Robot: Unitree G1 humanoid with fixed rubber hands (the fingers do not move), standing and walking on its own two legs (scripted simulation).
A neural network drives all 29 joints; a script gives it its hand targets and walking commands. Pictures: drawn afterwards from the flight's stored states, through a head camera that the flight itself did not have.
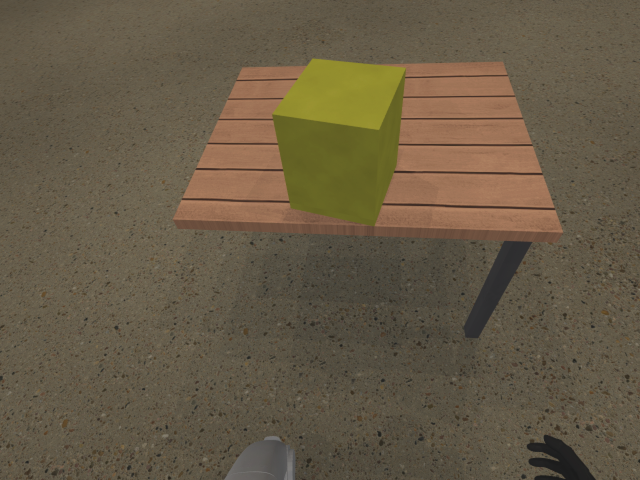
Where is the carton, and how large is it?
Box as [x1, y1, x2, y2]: [272, 59, 405, 225]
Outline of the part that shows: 312,59 272,114 290,206 296,209 374,225 396,164 405,68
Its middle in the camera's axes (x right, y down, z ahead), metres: +0.06 -0.21 +0.84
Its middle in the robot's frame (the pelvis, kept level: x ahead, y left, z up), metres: +0.76 -0.04 -0.05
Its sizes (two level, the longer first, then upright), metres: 0.210 0.200 0.250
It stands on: a table, 0.58 m high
